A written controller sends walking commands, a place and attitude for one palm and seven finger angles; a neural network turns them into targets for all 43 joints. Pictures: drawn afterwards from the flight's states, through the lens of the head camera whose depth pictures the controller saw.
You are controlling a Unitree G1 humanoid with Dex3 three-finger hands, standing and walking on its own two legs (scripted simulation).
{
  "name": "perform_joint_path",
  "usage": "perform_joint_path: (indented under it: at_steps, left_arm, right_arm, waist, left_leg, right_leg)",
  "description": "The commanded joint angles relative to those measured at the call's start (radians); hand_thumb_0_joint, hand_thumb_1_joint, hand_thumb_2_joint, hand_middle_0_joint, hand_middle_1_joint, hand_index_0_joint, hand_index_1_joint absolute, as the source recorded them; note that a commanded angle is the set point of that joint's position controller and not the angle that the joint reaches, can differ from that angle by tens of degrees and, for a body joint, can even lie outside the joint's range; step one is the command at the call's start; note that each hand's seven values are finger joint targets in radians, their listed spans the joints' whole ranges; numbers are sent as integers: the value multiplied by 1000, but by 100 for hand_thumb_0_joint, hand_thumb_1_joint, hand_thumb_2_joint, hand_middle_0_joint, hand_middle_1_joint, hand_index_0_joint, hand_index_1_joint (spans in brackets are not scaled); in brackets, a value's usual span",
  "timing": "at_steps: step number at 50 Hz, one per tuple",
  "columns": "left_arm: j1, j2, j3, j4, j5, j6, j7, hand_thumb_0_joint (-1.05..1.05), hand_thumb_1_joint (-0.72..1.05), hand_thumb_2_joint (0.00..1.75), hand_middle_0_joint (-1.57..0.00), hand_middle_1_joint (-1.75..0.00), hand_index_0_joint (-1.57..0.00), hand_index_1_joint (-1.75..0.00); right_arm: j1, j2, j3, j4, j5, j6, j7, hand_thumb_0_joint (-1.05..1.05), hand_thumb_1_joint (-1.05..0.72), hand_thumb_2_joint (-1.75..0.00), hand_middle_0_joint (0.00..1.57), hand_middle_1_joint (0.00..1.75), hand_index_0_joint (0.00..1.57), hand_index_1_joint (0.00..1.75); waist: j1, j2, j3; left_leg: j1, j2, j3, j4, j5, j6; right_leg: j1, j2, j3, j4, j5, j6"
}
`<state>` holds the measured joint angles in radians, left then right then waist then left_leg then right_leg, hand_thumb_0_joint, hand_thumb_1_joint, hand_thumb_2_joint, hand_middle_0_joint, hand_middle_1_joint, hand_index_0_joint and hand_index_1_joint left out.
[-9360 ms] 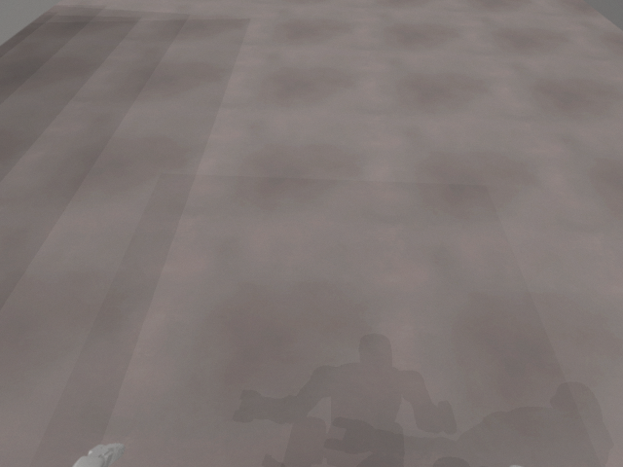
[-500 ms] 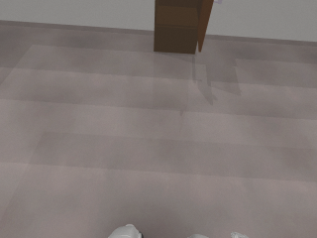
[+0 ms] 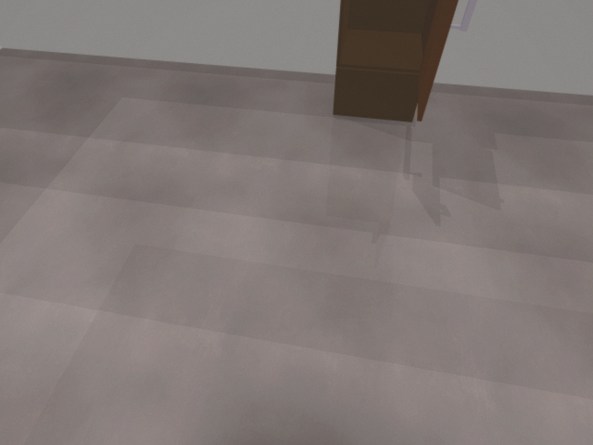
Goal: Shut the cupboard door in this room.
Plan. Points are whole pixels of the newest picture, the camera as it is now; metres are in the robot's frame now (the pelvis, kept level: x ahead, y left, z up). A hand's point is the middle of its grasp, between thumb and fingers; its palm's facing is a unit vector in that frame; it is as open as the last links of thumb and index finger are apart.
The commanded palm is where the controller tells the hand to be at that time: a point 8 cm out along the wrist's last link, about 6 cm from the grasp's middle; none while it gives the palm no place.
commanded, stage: stand and wait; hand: left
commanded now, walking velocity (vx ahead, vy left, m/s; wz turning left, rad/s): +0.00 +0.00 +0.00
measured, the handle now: (464, 6) +1.39 -0.46 -0.04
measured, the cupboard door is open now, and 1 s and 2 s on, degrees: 88 88 88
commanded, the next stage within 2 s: turn or walk to find it in 0.06 s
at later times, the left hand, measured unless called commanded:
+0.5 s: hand out of the picture +0.10 +0.18 -0.18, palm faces +0.00 -0.98 -0.19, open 7.4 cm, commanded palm none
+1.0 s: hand (167, 369) +0.25 +0.26 -0.19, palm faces +0.07 -0.98 -0.18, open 7.4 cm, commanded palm none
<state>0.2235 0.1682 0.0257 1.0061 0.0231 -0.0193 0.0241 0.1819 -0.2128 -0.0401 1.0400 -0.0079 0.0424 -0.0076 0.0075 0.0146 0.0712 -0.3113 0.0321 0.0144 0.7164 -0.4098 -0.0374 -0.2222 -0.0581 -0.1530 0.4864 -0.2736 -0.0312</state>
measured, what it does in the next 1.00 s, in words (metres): walks ahead: left foot, then left foot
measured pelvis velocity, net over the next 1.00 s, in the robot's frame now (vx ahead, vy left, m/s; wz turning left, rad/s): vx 0.20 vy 0.07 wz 0.04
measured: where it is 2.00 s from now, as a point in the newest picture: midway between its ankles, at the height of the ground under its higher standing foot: outside the picture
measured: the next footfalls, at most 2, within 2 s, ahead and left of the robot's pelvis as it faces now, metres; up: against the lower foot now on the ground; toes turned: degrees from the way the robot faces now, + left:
left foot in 0.06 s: +0.02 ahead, +0.14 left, +0.00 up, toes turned +3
left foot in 0.80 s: +0.32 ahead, +0.13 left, +0.00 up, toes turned +7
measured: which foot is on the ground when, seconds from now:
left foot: up 0.00-0.04, down 0.06-0.42, up 0.44-0.78, down 0.80-1.00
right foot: down 0.00-0.82, up 0.84-1.00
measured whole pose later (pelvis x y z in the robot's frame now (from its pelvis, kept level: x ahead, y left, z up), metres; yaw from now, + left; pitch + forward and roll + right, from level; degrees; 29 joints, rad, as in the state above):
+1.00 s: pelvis +0.20 +0.07 -0.01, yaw +2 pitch +1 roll -2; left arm 0.18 0.20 0.07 1.01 0.02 0.01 0.02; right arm 0.13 -0.16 -0.04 0.99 -0.02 -0.01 0.00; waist 0.00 -0.03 0.09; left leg -0.41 -0.01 0.10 0.53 -0.15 0.11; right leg -0.44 -0.09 -0.05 1.13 -0.45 0.05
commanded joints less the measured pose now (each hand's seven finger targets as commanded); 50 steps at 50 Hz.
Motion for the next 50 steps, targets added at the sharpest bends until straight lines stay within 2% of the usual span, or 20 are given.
perform_joint_path:
  at_steps: [1, 3, 6, 10, 14, 19, 20, 21, 22, 23, 25, 28, 32, 37, 39, 40, 41, 42, 44, 50]
  left_arm:
    - [60, 166, 25, 16, -13, -6, 12, 0, 90, 90, -20, -30, -20, -30]
    - [80, 119, 15, 22, -16, 1, 8, 0, 90, 90, -20, -30, -20, -30]
    - [44, 98, -3, 67, -12, 8, -4, 0, 90, 90, -20, -30, -20, -30]
    - [40, 70, -3, 74, 5, 7, -30, 0, 90, 90, -20, -30, -20, -30]
    - [-20, 50, 11, 34, 5, -4, -45, 0, 90, 90, -20, -30, -20, -30]
    - [198, 47, 28, 98, 7, -15, -51, 0, 90, 90, -20, -30, -20, -30]
    - [300, 123, 43, 129, 12, -25, -41, 0, 90, 90, -20, -30, -20, -30]
    - [400, 207, 62, 151, 2, -30, -30, 0, 90, 90, -20, -30, -20, -30]
    - [414, 197, 59, 157, -11, -33, -18, 0, 90, 90, -20, -30, -20, -30]
    - [357, 176, 56, 140, -6, -33, -14, 0, 90, 90, -20, -30, -20, -30]
    - [243, 121, 40, 97, 2, -40, -5, 0, 90, 90, -20, -30, -20, -30]
    - [182, 91, 20, 86, 5, -56, 0, 0, 90, 90, -20, -30, -20, -30]
    - [148, 106, 12, 98, 0, -56, 1, 0, 90, 90, -20, -30, -20, -30]
    - [114, 144, 34, 82, 4, -31, 14, 0, 90, 90, -20, -30, -20, -30]
    - [124, 143, 40, 61, -2, -15, 15, 0, 90, 90, -20, -30, -20, -30]
    - [174, 111, 42, 43, -15, -7, 14, 0, 90, 90, -20, -30, -20, -30]
    - [216, 78, 36, 21, -21, 1, 14, 0, 90, 90, -20, -30, -20, -30]
    - [193, 77, 27, 3, -17, 16, 20, 0, 90, 90, -20, -30, -20, -30]
    - [79, 87, 39, -17, -6, 12, 7, 0, 90, 90, -20, -30, -20, -30]
    - [68, 90, 52, -47, 3, 33, -6, 0, 90, 90, -20, -30, -20, -30]
  right_arm:
    - [47, -40, 8, -12, -2, -42, -11, 0, -90, -90, 20, 30, 20, 30]
    - [41, -98, 1, 7, -7, -57, -14, 0, -90, -90, 20, 30, 20, 30]
    - [50, -91, 9, 49, -6, -61, -18, 0, -90, -90, 20, 30, 20, 30]
    - [121, -127, -15, 59, -12, -62, -22, 0, -90, -90, 20, 30, 20, 30]
    - [178, -132, -25, 58, -23, -78, -20, 0, -90, -90, 20, 30, 20, 30]
    - [95, -112, -24, 40, -18, -86, -17, 0, -90, -90, 20, 30, 20, 30]
    - [86, -69, -16, 21, -7, -94, -12, 0, -90, -90, 20, 30, 20, 30]
    - [31, -34, -5, -30, -4, -99, -1, 0, -90, -90, 20, 30, 20, 30]
    - [-42, -78, -13, -54, -9, -92, 2, 0, -90, -90, 20, 30, 20, 30]
    - [-86, -66, -20, -58, -8, -92, 6, 0, -90, -90, 20, 30, 20, 30]
    - [-43, -38, -18, -36, -13, -86, 11, 0, -90, -90, 20, 30, 20, 30]
    - [57, 12, -10, 7, -11, -62, 15, 0, -90, -90, 20, 30, 20, 30]
    - [44, 35, -1, -1, 1, -52, 25, 0, -90, -90, 20, 30, 20, 30]
    - [22, -1, -8, -33, -5, -55, 28, 0, -90, -90, 20, 30, 20, 30]
    - [151, -65, -25, -4, -17, -59, 23, 0, -90, -90, 20, 30, 20, 30]
    - [218, -156, -44, -9, -27, -65, 13, 0, -90, -90, 20, 30, 20, 30]
    - [241, -218, -52, -11, -18, -54, 4, 0, -90, -90, 20, 30, 20, 30]
    - [200, -229, -53, -22, -8, -49, -7, 0, -90, -90, 20, 30, 20, 30]
    - [88, -166, -49, -65, -12, -49, -7, 0, -90, -90, 20, 30, 20, 30]
    - [31, -126, -42, -108, -14, -62, -3, 0, -90, -90, 20, 30, 20, 30]
  waist:
    - [2, -175, -160]
    - [16, -10, -178]
    - [-6, 128, -103]
    - [-39, 200, 55]
    - [-57, 129, 69]
    - [69, 4, -13]
    - [112, -180, -41]
    - [149, -392, -40]
    - [159, -337, -5]
    - [140, -230, 76]
    - [68, -50, 81]
    - [3, -91, 20]
    - [-11, -149, 21]
    - [-22, -160, 21]
    - [-70, -23, -70]
    - [-79, 190, -156]
    - [-67, 350, -220]
    - [-59, 316, -272]
    - [-52, 160, -182]
    - [-10, 66, -173]
  left_leg:
    - [126, 10, 36, -323, 236, 6]
    - [281, 134, -42, -290, 604, 49]
    - [197, 159, -73, -401, 232, 70]
    - [221, 247, -182, -525, -75, 146]
    - [271, 317, -195, -505, 82, 219]
    - [58, 187, 26, -257, 115, 118]
    - [-114, 99, 121, -20, 96, 76]
    - [-333, 8, 174, 233, -154, 43]
    - [-377, 41, 73, 377, -158, 51]
    - [-432, 76, 32, 458, -84, 51]
    - [-396, 107, -2, 434, 36, 40]
    - [-262, 94, 34, 310, 100, 13]
    - [-174, 63, 88, 111, 211, 10]
    - [-83, 50, 87, -45, 250, 31]
    - [128, 44, 59, -161, 499, 47]
    - [282, 221, -180, -212, 805, 134]
    - [303, 378, -392, -317, 884, 244]
    - [286, 391, -446, -373, 667, 263]
    - [156, 310, -383, -422, 313, 235]
    - [80, 205, -242, -467, 302, 189]
  right_leg:
    - [173, -174, 154, -30, 632, -50]
    - [36, -105, 106, -25, 380, 20]
    - [45, -45, 77, -87, 11, 49]
    - [-192, 16, 32, 133, -137, 29]
    - [-314, -25, 74, 298, -233, 15]
    - [118, 11, 17, -18, 24, 9]
    - [288, -121, 224, -118, -75, -46]
    - [389, -319, 570, -275, -103, -154]
    - [322, -361, 657, -322, -107, -193]
    - [247, -362, 639, -331, -166, -218]
    - [169, -323, 436, -303, 6, -167]
    - [105, -252, 175, -263, 351, -105]
    - [84, -206, 32, -234, 508, -65]
    - [117, -227, -10, -103, 511, -31]
    - [67, -179, -48, 149, 406, 19]
    - [-85, -78, -67, 359, 84, 69]
    - [-156, 15, -11, 618, -437, 83]
    - [-207, 0, 105, 727, -424, 74]
    - [-292, -41, 142, 759, -274, 77]
    - [-254, -46, 139, 640, -108, 92]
